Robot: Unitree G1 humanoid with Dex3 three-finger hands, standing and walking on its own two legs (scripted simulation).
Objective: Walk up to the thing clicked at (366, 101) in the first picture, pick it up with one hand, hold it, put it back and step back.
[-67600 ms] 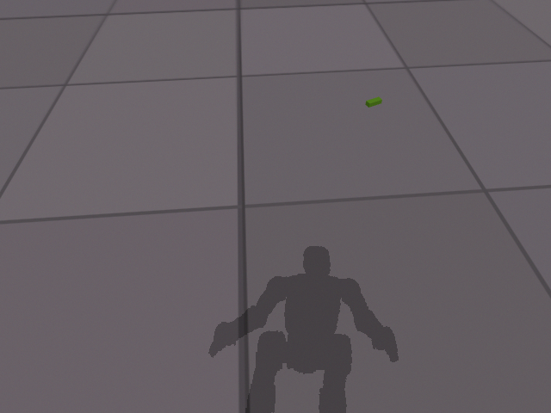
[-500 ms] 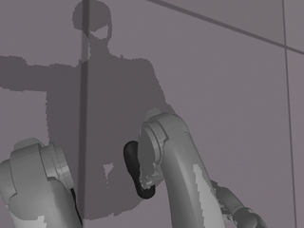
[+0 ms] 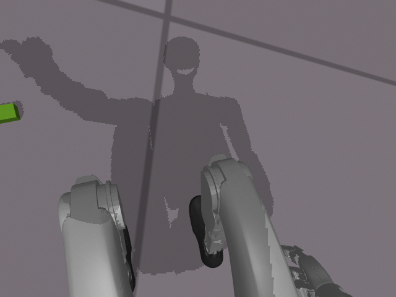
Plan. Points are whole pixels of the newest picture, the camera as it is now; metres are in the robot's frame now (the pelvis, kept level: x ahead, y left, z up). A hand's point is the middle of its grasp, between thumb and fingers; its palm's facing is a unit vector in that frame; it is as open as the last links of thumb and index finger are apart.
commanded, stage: withdraw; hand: left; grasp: from above
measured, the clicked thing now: out of the picture +0.48 +0.41 -0.35
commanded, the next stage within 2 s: go down in 0.26 s
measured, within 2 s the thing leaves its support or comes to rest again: neither
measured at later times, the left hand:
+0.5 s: hand out of the picture +0.47 +0.40 -0.14, palm faces -0.42 -0.14 -0.89, open 7.4 cm
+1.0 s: hand out of the picture +0.32 +0.32 +0.05, palm faces -0.12 -0.76 -0.64, open 7.4 cm
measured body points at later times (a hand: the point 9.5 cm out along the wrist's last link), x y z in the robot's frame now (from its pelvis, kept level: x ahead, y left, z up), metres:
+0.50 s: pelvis +0.00 -0.01 -0.01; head +0.26 +0.10 +0.34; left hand +0.49 +0.40 -0.09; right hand +0.06 -0.27 -0.11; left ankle +0.08 +0.11 -0.33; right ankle +0.12 -0.13 -0.33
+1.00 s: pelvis +0.02 +0.00 +0.16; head +0.19 +0.07 +0.57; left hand +0.32 +0.36 +0.09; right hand +0.23 -0.23 +0.05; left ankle +0.08 +0.11 -0.33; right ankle +0.11 -0.13 -0.33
